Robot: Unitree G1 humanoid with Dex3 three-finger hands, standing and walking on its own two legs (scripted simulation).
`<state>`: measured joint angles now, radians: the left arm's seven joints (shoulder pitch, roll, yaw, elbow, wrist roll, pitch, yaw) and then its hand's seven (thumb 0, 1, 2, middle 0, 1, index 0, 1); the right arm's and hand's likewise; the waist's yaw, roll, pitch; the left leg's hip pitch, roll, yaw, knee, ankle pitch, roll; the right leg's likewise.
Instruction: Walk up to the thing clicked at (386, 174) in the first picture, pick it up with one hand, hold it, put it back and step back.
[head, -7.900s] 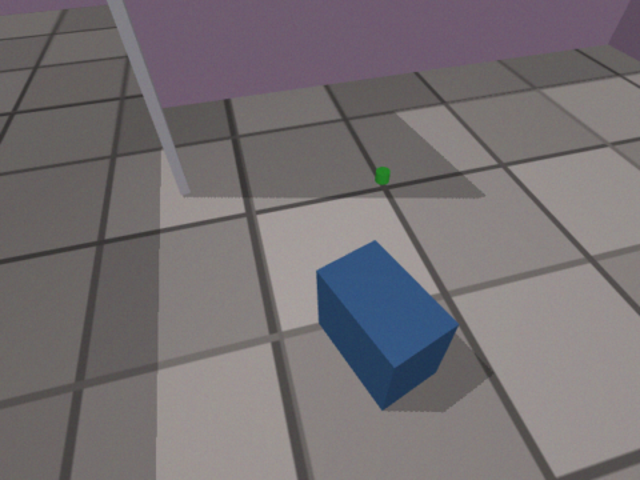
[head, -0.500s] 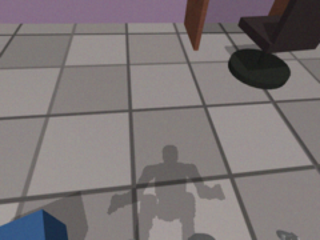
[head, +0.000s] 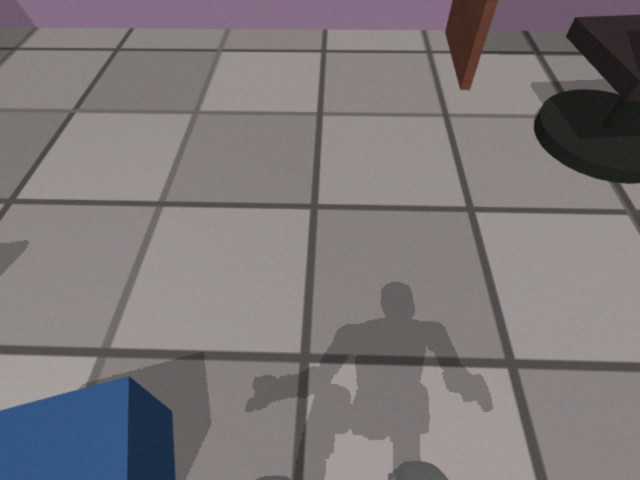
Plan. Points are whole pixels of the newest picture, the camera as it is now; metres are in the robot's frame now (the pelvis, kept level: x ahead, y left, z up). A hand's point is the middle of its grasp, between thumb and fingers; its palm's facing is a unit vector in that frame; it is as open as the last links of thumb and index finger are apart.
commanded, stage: walk up
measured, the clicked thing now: out of the picture +0.61 +1.44 -0.71
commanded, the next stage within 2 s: stand in 0.58 s
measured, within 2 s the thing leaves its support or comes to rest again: neither
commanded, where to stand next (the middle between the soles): +0.05 +0.00 m, yaw +2 degrees
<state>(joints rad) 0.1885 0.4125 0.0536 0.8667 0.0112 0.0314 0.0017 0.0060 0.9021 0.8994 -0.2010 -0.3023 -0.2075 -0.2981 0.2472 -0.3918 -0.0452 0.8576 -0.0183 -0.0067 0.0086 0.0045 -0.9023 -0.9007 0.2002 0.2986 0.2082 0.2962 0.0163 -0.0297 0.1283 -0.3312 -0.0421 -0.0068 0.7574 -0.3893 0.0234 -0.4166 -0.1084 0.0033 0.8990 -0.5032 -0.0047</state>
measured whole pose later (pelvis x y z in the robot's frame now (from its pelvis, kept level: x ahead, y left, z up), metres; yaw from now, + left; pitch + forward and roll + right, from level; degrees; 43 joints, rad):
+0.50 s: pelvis -0.01 -0.01 +0.03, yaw +3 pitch -3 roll -1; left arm 0.09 0.37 0.01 1.09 0.00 -0.01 -0.02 0.01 0.90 0.90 -0.20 -0.30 -0.21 -0.30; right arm 0.11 -0.34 0.01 1.06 0.00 -0.01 0.02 0.00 -0.90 -0.90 0.20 0.30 0.21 0.30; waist 0.01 -0.01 0.06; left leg -0.21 -0.01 -0.08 0.49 -0.23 -0.01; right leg -0.18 -0.05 -0.05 0.44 -0.21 0.04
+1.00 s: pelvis +0.00 -0.02 +0.04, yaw +1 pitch -3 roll +0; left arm 0.10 0.36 0.00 1.15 0.01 -0.02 -0.01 0.01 0.90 0.90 -0.20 -0.30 -0.21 -0.30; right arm 0.10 -0.35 -0.01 1.15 -0.01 0.00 0.02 0.00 -0.90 -0.90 0.20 0.30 0.21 0.30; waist 0.00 0.00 0.06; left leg -0.13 0.01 -0.05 0.35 -0.17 -0.03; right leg -0.14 -0.04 -0.02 0.35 -0.17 0.02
